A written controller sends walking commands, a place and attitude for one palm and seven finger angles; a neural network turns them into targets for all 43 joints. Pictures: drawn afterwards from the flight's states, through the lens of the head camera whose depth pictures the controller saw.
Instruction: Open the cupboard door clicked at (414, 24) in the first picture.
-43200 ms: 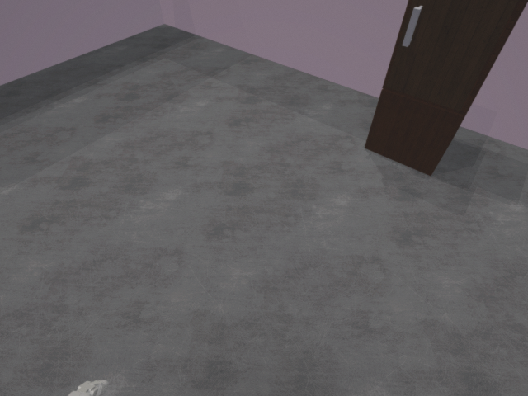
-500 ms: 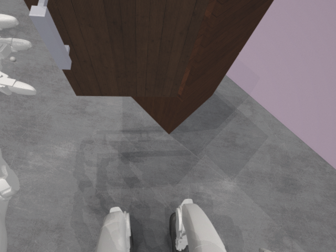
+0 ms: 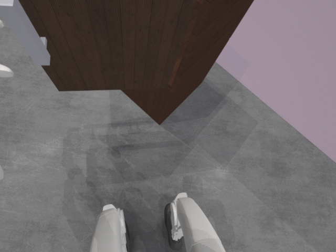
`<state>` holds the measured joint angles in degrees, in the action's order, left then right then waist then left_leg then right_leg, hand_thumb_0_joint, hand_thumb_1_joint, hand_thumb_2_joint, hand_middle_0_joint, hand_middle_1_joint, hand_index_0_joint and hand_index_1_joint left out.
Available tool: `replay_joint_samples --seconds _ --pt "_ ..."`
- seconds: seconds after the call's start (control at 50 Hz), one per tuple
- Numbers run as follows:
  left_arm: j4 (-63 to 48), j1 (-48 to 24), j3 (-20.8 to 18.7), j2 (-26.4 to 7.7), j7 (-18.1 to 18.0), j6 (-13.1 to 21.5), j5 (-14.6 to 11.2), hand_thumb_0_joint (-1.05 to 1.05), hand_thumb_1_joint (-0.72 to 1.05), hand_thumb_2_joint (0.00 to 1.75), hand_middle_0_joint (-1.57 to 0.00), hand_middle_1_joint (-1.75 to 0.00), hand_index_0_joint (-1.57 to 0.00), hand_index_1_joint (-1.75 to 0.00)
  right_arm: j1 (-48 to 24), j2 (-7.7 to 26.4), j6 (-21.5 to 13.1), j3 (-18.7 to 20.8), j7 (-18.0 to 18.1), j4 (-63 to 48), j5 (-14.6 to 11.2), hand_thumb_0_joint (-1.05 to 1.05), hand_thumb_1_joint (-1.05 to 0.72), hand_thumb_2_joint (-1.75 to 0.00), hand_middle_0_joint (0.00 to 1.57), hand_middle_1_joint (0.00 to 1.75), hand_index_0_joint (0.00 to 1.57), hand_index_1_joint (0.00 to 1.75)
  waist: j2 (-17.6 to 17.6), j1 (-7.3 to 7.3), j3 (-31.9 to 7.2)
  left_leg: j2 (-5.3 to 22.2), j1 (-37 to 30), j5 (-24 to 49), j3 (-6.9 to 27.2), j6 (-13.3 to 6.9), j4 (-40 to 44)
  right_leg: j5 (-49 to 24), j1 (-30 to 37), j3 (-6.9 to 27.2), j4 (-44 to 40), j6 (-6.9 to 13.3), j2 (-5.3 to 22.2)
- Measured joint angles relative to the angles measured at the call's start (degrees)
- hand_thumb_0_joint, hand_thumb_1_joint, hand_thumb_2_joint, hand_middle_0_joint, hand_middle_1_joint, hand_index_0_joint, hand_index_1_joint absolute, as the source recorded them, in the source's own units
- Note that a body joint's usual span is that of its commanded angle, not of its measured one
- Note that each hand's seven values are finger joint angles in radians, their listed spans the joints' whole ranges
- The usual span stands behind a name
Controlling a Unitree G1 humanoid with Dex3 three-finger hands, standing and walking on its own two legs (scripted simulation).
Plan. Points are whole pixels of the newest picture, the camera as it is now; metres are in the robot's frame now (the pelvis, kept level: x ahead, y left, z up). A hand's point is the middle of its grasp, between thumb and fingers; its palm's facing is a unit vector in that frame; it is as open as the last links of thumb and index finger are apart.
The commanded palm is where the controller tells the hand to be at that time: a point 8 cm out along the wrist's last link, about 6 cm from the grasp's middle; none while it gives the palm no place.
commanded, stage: move the hooked fingers beside the handle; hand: left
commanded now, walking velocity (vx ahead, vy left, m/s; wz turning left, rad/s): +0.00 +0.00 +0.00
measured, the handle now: (28, 26) +0.57 +0.22 +0.07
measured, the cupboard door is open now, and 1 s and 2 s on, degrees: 49 49 45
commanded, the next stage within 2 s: slide the fingers in behind the handle in 0.54 s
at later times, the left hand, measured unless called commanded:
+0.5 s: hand out of the picture +0.52 +0.29 +0.07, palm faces +0.01 -1.00 -0.02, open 14.0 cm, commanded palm +0.51 +0.32 +0.07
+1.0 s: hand out of the picture +0.53 +0.27 +0.07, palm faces +0.02 -1.00 -0.01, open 14.0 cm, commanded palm +0.52 +0.29 +0.07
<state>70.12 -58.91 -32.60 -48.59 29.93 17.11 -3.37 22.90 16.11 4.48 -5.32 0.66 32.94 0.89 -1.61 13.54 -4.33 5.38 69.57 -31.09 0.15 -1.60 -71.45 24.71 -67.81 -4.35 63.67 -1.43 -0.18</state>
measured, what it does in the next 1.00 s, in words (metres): stands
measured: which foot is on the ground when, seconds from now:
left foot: down 0.00-1.00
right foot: down 0.00-1.00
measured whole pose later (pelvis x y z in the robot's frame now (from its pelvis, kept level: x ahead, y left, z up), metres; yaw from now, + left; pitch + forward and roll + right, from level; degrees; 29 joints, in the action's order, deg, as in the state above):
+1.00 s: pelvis +0.00 +0.00 +0.00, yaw +1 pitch +28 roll -6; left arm 68.9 -58.2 -29.3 -43.8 25.3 18.0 -3.9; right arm 21.7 15.8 4.1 -4.9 0.3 33.7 1.1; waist -1.6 13.1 -4.8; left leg 5.0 68.7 -30.8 0.9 -1.3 -71.3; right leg 24.8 -66.7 -4.9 63.6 -1.2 0.0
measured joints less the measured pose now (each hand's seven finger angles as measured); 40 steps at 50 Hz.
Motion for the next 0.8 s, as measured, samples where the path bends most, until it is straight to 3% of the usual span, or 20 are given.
replay_joint_samples --seconds 0.26,0.54,0.72,0.8 --pt "-1.73 2.01 1.30 3.16 -1.20 0.88 -0.59 -0.02 -0.50 0.30 -0.30 -1.20 -0.30 -1.20 -1.57 0.13 0.22 0.77 -0.29 -0.02 0.03 0.00 -0.91 -0.90 0.20 0.30 0.20 0.30 0.30 -0.74 -0.61 -0.29 -2.24 0.04 0.47 0.10 1.30 0.11 2.60 -0.47 -1.50 0.01 0.17" --pt "0.40 0.81 1.40 1.81 -0.42 1.90 -0.88 -0.01 -0.50 0.30 -0.30 -1.20 -0.30 -1.20 -2.94 0.48 0.11 0.36 0.19 -0.43 -0.21 0.00 -0.91 -0.90 0.20 0.30 0.20 0.30 0.44 -0.85 -0.31 -0.28 -1.11 -0.31 0.84 0.24 -0.23 0.60 1.49 -0.71 0.18 0.20 0.16" --pt "0.58 -0.34 2.23 1.64 -0.66 0.81 -0.75 -0.01 -0.50 0.30 -0.30 -1.20 -0.30 -1.20 -2.60 0.24 -0.03 0.00 0.23 0.14 -0.22 0.00 -0.91 -0.90 0.20 0.30 0.20 0.30 0.30 -0.69 -0.13 -0.31 0.15 -0.13 1.11 0.25 -0.88 0.44 0.36 -0.90 0.74 0.27 0.17" --pt "-1.25 0.03 2.64 2.83 -1.43 1.16 -0.77 -0.02 -0.50 0.30 -0.30 -1.20 -0.30 -1.20 -2.12 -0.01 -0.23 0.30 -0.01 0.55 0.00 0.00 -0.91 -0.90 0.20 0.30 0.20 0.30 0.21 -0.68 -0.36 -0.33 0.36 0.00 1.10 0.31 -0.81 0.32 0.14 -0.87 0.66 0.28 0.18"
